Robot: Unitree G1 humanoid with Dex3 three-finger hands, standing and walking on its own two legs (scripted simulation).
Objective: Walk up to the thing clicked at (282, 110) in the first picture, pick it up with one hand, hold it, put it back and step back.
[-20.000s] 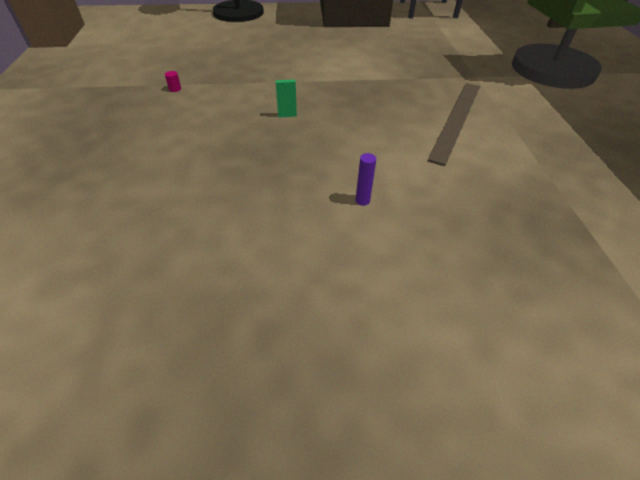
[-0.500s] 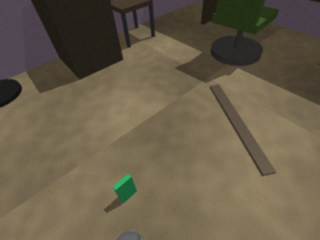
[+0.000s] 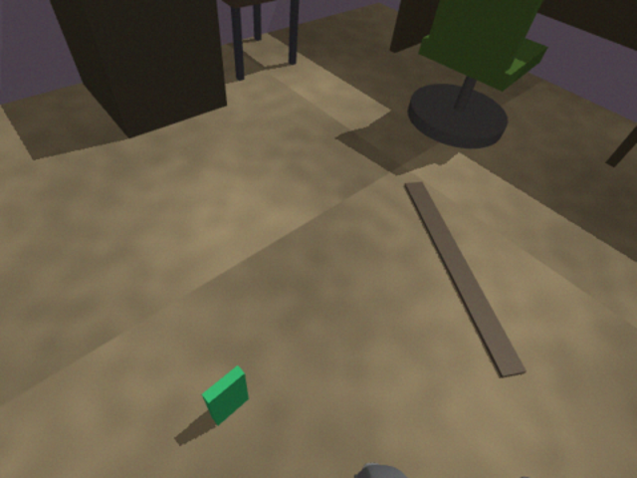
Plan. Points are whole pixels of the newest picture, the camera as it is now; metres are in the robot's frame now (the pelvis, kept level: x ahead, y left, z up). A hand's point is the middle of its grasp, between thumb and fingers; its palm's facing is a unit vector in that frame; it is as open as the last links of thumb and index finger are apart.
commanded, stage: walk up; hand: left
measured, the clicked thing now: (227, 396) +0.42 +0.20 -0.66
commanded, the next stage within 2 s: stand in 1.32 s
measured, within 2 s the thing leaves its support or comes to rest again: neither
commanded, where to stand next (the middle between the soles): +0.08 -0.01 m, yaw +1 degrees
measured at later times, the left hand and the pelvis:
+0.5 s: hand out of the picture +0.13 +0.22 -0.14, palm faces -0.06 -0.94 -0.33, open 7.3 cm; pelvis +0.02 -0.02 +0.01, yaw -1 degrees
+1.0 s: hand out of the picture +0.12 +0.23 -0.15, palm faces -0.04 -0.94 -0.33, open 7.3 cm; pelvis +0.04 -0.02 +0.01, yaw -1 degrees
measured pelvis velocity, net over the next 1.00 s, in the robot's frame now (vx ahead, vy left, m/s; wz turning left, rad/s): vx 0.04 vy -0.02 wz -0.02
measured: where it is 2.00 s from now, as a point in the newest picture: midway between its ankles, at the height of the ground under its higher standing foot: outside the picture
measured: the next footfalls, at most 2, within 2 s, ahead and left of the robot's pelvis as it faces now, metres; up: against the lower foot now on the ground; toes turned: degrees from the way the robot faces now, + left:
right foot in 0.12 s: +0.08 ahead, -0.15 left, +0.00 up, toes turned -1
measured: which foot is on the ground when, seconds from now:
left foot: down 0.00-1.00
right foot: up 0.00-0.10, down 0.12-1.00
